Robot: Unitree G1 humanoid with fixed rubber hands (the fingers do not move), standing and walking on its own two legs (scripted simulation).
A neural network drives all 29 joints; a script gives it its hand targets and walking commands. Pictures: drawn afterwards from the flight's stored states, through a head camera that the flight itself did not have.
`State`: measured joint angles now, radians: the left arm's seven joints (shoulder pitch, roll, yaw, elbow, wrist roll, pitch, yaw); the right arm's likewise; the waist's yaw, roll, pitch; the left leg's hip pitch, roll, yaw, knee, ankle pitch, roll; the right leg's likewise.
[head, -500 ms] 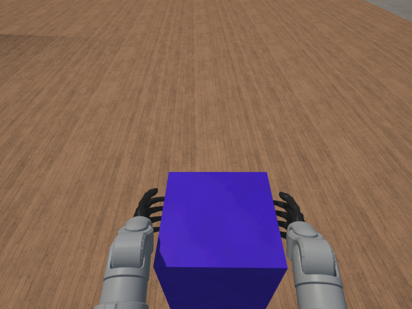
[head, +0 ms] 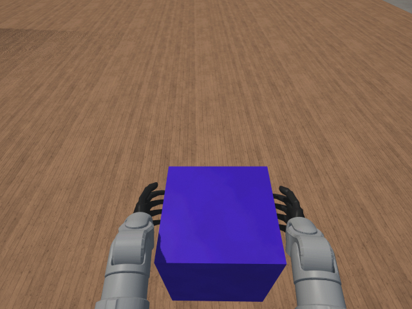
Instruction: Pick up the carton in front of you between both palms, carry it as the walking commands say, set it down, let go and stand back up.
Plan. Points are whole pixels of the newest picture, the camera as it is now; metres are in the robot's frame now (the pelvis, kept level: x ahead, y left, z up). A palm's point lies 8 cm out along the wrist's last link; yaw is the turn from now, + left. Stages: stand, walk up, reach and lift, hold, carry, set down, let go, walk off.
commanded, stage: carry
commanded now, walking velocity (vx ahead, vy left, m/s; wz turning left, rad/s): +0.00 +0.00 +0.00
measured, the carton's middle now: (217, 236) +0.29 +0.00 -0.04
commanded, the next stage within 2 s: hold in 0.06 s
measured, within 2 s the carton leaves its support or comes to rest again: neither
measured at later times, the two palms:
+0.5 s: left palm (158, 213) +0.31 +0.13 +0.01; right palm (299, 230) +0.28 -0.17 +0.01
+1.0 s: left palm (171, 241) +0.35 +0.13 -0.20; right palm (277, 247) +0.34 -0.17 -0.19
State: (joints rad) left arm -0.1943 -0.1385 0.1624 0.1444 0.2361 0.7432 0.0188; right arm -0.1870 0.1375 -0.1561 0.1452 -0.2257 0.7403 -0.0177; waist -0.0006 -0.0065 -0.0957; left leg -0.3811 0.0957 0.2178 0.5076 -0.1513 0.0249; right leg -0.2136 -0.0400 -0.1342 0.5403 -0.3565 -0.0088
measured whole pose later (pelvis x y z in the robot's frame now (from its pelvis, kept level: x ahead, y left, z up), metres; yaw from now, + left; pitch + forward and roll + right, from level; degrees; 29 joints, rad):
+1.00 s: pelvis -0.06 +0.02 -0.13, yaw -9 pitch +34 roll -1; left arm -0.64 -0.14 0.41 0.45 0.22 0.22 0.08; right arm -0.74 0.04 -0.36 0.64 -0.17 0.18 0.01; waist 0.03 -0.06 -0.09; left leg -1.47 0.02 0.00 1.17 -0.29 0.00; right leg -1.37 0.05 0.03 1.27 -0.49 0.00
